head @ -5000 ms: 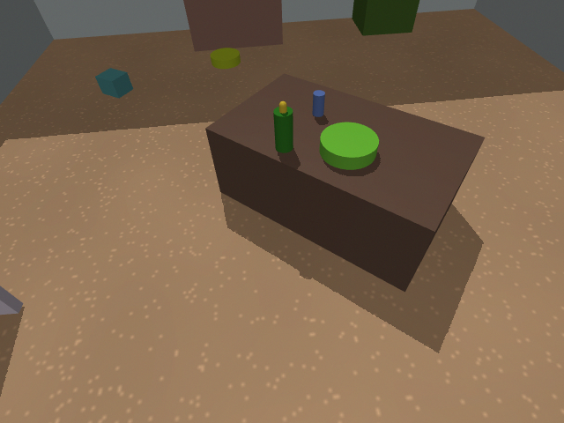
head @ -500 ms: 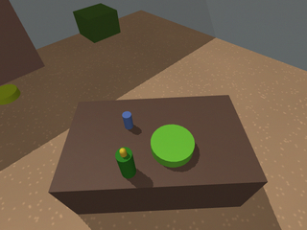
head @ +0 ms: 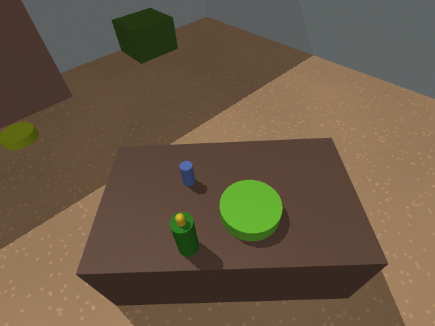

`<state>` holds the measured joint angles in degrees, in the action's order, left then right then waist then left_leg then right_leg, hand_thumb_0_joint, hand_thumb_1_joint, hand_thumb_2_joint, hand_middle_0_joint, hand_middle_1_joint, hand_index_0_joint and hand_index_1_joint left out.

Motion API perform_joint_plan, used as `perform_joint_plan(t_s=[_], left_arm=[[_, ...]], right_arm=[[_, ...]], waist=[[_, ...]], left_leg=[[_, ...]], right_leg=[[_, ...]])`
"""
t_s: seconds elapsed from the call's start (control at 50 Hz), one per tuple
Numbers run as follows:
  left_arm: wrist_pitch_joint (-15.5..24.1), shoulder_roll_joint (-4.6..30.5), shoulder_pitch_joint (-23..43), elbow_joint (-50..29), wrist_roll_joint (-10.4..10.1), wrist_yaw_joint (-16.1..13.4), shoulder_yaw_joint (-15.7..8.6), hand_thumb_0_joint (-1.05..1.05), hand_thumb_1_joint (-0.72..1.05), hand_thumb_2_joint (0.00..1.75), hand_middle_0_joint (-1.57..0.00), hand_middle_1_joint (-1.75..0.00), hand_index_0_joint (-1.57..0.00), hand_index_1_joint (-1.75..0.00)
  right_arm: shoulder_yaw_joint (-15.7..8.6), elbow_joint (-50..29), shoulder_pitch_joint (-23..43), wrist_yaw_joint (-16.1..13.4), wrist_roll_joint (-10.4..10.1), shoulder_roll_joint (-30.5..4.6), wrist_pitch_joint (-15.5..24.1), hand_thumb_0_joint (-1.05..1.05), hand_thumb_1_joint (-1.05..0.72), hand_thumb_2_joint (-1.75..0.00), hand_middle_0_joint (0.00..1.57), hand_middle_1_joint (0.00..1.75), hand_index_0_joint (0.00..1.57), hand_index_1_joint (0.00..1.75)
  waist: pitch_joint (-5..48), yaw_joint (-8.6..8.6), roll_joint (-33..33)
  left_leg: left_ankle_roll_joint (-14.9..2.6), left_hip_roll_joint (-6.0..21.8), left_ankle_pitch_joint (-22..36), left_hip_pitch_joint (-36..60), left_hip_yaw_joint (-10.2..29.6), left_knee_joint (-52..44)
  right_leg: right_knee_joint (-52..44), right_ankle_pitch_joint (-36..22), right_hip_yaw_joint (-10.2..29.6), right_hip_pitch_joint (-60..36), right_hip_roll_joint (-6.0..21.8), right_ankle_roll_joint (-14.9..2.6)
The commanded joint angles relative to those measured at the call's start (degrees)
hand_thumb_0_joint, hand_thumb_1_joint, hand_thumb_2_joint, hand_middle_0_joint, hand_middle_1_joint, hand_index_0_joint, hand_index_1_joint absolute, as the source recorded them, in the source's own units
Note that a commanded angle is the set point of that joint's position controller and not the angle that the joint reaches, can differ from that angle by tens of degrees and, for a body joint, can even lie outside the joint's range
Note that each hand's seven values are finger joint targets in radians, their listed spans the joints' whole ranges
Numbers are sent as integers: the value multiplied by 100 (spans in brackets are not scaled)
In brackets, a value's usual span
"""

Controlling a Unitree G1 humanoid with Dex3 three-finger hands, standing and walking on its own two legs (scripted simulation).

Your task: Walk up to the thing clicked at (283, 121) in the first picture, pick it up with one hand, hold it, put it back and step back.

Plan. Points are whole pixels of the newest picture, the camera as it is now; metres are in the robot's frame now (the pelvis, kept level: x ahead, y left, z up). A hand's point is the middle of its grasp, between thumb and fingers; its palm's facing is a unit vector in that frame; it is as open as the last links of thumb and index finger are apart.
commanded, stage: stand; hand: left
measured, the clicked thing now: (184, 232) +0.45 +0.14 -0.29
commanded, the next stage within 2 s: go down in 1.88 s
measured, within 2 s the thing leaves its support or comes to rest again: neither
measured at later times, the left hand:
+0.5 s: hand out of the picture +0.08 +0.26 -0.16, palm faces +0.00 -0.94 -0.34, open 7.4 cm
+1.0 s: hand out of the picture +0.08 +0.26 -0.15, palm faces +0.01 -0.94 -0.35, open 7.4 cm
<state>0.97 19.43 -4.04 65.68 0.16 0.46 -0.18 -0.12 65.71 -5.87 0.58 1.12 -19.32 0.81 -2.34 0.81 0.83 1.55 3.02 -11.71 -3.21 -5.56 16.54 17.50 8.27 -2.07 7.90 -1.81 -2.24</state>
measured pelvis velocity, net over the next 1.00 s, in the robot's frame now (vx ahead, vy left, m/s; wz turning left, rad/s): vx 0.01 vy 0.01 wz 0.03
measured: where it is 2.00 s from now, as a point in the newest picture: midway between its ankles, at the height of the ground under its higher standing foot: outside the picture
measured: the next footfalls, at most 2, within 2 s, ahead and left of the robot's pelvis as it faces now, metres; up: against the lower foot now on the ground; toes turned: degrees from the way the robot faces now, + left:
none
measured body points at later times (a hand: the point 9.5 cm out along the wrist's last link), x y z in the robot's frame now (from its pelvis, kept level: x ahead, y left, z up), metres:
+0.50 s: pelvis +0.01 +0.01 +0.00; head +0.02 +0.00 +0.45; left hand +0.08 +0.31 -0.13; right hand +0.09 -0.29 -0.14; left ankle -0.03 +0.13 -0.75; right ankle +0.01 -0.09 -0.75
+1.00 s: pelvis +0.01 +0.01 +0.00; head +0.01 +0.00 +0.45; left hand +0.08 +0.31 -0.13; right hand +0.09 -0.29 -0.14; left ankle -0.03 +0.13 -0.75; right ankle +0.01 -0.09 -0.75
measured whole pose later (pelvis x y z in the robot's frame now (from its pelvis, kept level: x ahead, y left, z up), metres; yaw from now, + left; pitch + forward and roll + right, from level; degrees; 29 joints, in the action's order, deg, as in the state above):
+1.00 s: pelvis +0.01 +0.01 +0.00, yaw +2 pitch -2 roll +0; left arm 1.0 19.8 -5.3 66.3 0.3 0.1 0.1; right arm 0.0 65.6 -6.3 0.3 1.0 -19.6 0.7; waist -2.1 0.4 0.5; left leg 1.1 2.1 -11.4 -2.4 -3.9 15.6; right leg 16.6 8.6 -3.6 6.4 -0.8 -1.7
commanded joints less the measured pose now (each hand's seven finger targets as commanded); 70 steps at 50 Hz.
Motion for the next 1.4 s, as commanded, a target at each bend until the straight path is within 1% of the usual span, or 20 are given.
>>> perform_joint_plan(t_s=[0.0, 0.04, 0.06, 0.1, 0.18, 0.24, 0.32, 0.44, 0.52, 0.64, 0.74, 0.8, 0.9, 1.04, 1.14, 1.2, 1.26, 1.28, 1.32, 1.38], left_arm=[[174, 1245, 309, -306, -11, -119, -229, 0, 90, 90, -20, -30, -20, -30], [156, 1230, 329, -282, -10, -117, -223, 0, 90, 90, -20, -30, -20, -30], [162, 1231, 294, -283, -6, -118, -219, 0, 90, 90, -20, -30, -20, -30], [165, 1221, 276, -265, -13, -118, -212, 0, 90, 90, -20, -30, -20, -30], [152, 1242, 283, -256, 5, -131, -208, 0, 90, 90, -20, -30, -20, -30], [159, 1209, 270, -247, 2, -128, -194, 0, 90, 90, -20, -30, -20, -30], [150, 1255, 261, -242, 3, -139, -195, 0, 90, 90, -20, -30, -20, -30], [139, 1224, 203, -241, -3, -123, -184, 0, 90, 90, -20, -30, -20, -30], [146, 1217, 195, -249, 6, -129, -194, 0, 90, 90, -20, -30, -20, -30], [140, 1222, 176, -236, 6, -133, -195, 0, 90, 90, -20, -30, -20, -30], [137, 1234, 219, -260, 18, -141, -204, 0, 90, 90, -20, -30, -20, -30], [146, 1230, 167, -253, 17, -136, -193, 0, 90, 90, -20, -30, -20, -30], [146, 1254, 162, -274, 13, -139, -198, 0, 90, 90, -20, -30, -20, -30], [143, 1282, 164, -297, 21, -134, -201, 0, 90, 90, -20, -30, -20, -30], [133, 1276, 147, -278, 19, -131, -192, 0, 90, 90, -20, -30, -20, -30], [141, 1243, 127, -303, 39, -126, -173, 0, 90, 90, -20, -30, -20, -30], [137, 1268, 125, -282, 22, -125, -179, 0, 90, 90, -20, -30, -20, -30], [132, 1277, 86, -273, 19, -124, -181, 0, 90, 90, -20, -30, -20, -30], [135, 1286, 137, -293, 14, -124, -185, 0, 90, 90, -20, -30, -20, -30], [125, 1269, 102, -278, 18, -118, -180, 0, 90, 90, -20, -30, -20, -30]], right_arm=[[-203, -315, 196, -82, -27, -1194, 114, 0, -90, -90, 20, 30, 20, 30], [-207, -304, 202, -96, -20, -1201, 120, 0, -90, -90, 20, 30, 20, 30], [-216, -312, 191, -89, -21, -1220, 119, 0, -90, -90, 20, 30, 20, 30], [-205, -309, 213, -93, -26, -1197, 128, 0, -90, -90, 20, 30, 20, 30], [-213, -280, 230, -96, -26, -1193, 105, 0, -90, -90, 20, 30, 20, 30], [-202, -296, 219, -98, -21, -1190, 111, 0, -90, -90, 20, 30, 20, 30], [-200, -292, 206, -99, -27, -1175, 99, 0, -90, -90, 20, 30, 20, 30], [-201, -287, 243, -106, -38, -1202, 111, 0, -90, -90, 20, 30, 20, 30], [-211, -306, 226, -110, -43, -1234, 114, 0, -90, -90, 20, 30, 20, 30], [-195, -332, 248, -113, -43, -1220, 98, 0, -90, -90, 20, 30, 20, 30], [-207, -351, 198, -111, -35, -1231, 90, 0, -90, -90, 20, 30, 20, 30], [-196, -352, 254, -100, -47, -1225, 98, 0, -90, -90, 20, 30, 20, 30], [-195, -350, 168, -101, -34, -1227, 86, 0, -90, -90, 20, 30, 20, 30], [-186, -370, 143, -107, -40, -1220, 102, 0, -90, -90, 20, 30, 20, 30], [-184, -352, 145, -106, -31, -1221, 86, 0, -90, -90, 20, 30, 20, 30], [-199, -368, 140, -104, -33, -1270, 98, 0, -90, -90, 20, 30, 20, 30], [-183, -345, 110, -107, -28, -1223, 94, 0, -90, -90, 20, 30, 20, 30], [-184, -340, 89, -103, -28, -1217, 89, 0, -90, -90, 20, 30, 20, 30], [-193, -349, 78, -96, -20, -1224, 93, 0, -90, -90, 20, 30, 20, 30], [-197, -337, 88, -94, -29, -1242, 93, 0, -90, -90, 20, 30, 20, 30]], waist=[[473, -30, -161], [469, -20, -83], [580, -17, -71], [546, -26, -82], [539, -41, -115], [551, -28, -14], [491, -19, -74], [515, -42, 30], [643, -47, 31], [462, -52, -33], [532, -25, -48], [498, -61, -47], [455, -52, -29], [521, -54, -65], [333, -73, -54], [461, -64, 16], [274, -66, 2], [265, -70, -41], [386, -58, -84], [327, -61, 2]], left_leg=[[-204, 639, 619, -110, 623, -285], [-211, 669, 610, -40, 643, -315], [-212, 678, 756, -20, 637, -295], [-205, 687, 876, 61, 643, -288], [-197, 664, 775, -26, 661, -308], [-207, 677, 905, -36, 660, -300], [-199, 650, 752, -53, 674, -320], [-183, 660, 977, 25, 685, -324], [-211, 689, 1246, 97, 664, -278], [-212, 653, 975, 16, 688, -327], [-225, 648, 860, -35, 694, -307], [-209, 646, 969, -39, 745, -316], [-229, 629, 736, -123, 728, -306], [-215, 653, 944, -76, 773, -331], [-219, 604, 634, -226, 782, -347], [-244, 626, 709, -159, 789, -321], [-232, 615, 586, -212, 802, -351], [-223, 610, 515, -236, 806, -369], [-237, 615, 556, -236, 797, -352], [-232, 585, 393, -265, 789, -376]], right_leg=[[-250, -1161, 792, -290, 937, 115], [-235, -1068, 791, -203, 940, 100], [-213, -1233, 747, -358, 960, 91], [-212, -1273, 759, -267, 965, 96], [-237, -1153, 721, -319, 957, 105], [-211, -1285, 704, -350, 981, 102], [-247, -1004, 704, -273, 958, 123], [-204, -1244, 688, -296, 977, 82], [-156, -1555, 681, -463, 1018, 62], [-238, -1325, 670, -369, 1006, 101], [-266, -1204, 673, -433, 1025, 83], [-252, -1297, 634, -470, 1009, 94], [-323, -1052, 656, -453, 1029, 98], [-227, -1169, 600, -459, 1019, 83], [-325, -752, 626, -332, 995, 114], [-303, -875, 624, -366, 1016, 86], [-325, -746, 650, -243, 1010, 100], [-335, -579, 624, -239, 1000, 98], [-308, -662, 647, -340, 1014, 78], [-350, -479, 664, -272, 995, 89]])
